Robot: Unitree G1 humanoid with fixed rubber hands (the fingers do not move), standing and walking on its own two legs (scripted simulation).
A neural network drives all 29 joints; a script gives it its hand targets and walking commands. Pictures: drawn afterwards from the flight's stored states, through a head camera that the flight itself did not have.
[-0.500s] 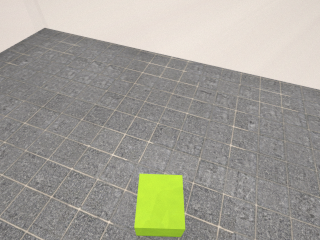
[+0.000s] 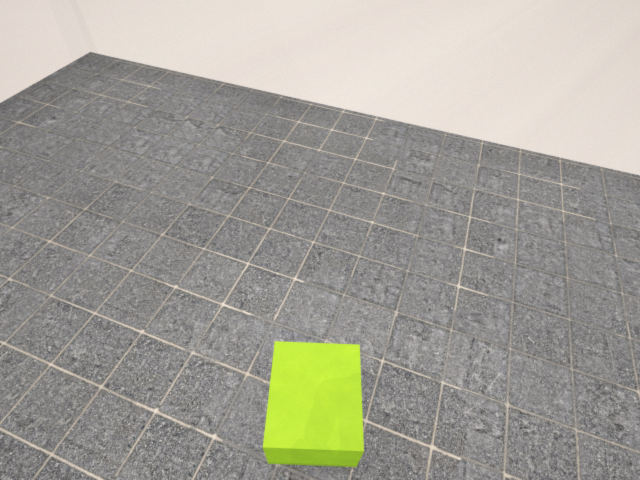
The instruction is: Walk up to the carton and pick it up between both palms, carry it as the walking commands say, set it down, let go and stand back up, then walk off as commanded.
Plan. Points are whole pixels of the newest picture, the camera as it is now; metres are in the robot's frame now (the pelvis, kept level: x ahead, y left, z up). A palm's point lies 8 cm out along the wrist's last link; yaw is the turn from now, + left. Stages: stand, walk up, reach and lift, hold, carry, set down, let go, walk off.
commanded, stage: walk off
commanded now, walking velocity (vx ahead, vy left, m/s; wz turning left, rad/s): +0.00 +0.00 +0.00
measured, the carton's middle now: (314, 403) +0.43 +0.02 -0.67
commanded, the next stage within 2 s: none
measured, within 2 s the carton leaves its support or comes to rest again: neither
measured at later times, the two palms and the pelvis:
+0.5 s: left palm out of the picture +0.15 +0.12 -0.13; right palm out of the picture -0.14 -0.41 -0.15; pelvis -0.05 -0.11 -0.03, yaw -18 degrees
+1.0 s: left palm (429, 456) +0.18 -0.14 -0.13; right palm out of the picture -0.29 -0.49 -0.09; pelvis -0.09 -0.25 +0.00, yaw -42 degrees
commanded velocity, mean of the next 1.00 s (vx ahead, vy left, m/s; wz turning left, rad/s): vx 0.00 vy -0.28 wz -0.94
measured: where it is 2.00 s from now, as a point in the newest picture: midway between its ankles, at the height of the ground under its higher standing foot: outside the picture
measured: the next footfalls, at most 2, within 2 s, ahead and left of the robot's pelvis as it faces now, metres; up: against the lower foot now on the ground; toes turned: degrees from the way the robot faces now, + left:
right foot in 0.48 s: -0.02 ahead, -0.27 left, +0.00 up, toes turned -23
left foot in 0.78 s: +0.02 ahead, -0.14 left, +0.00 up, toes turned -25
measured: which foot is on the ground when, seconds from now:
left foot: down 0.00-0.48, up 0.50-0.76, down 0.78-1.00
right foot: down 0.00-0.18, up 0.20-0.46, down 0.48-0.78, up 0.80-1.00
